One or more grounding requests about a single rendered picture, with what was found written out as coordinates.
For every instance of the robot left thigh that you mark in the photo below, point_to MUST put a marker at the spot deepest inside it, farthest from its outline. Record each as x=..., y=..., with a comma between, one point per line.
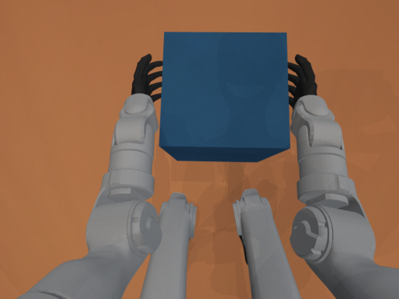
x=167, y=269

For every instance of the right robot hand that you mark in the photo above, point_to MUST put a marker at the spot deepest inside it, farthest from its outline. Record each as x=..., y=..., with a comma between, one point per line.
x=304, y=81

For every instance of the robot left forearm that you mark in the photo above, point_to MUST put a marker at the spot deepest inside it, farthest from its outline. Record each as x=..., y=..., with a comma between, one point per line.
x=129, y=175

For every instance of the robot left upper arm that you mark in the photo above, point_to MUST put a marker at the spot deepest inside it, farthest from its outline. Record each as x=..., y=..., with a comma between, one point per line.
x=119, y=236

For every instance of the robot right thigh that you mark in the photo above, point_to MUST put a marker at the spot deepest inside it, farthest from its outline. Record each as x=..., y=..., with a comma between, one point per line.
x=269, y=270

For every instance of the robot right forearm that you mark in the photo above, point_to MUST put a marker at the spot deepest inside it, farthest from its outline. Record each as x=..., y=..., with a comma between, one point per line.
x=321, y=157

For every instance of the robot thigh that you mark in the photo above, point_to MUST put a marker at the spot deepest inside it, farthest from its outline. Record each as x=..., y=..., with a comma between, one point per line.
x=167, y=269
x=269, y=270

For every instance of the robot right upper arm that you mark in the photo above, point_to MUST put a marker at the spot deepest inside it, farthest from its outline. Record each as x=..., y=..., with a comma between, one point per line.
x=339, y=247

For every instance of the carton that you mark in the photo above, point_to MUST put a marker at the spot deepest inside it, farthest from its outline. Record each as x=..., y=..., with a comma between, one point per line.
x=224, y=96

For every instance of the left robot hand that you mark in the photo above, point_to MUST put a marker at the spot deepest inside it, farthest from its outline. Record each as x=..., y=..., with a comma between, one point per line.
x=142, y=80

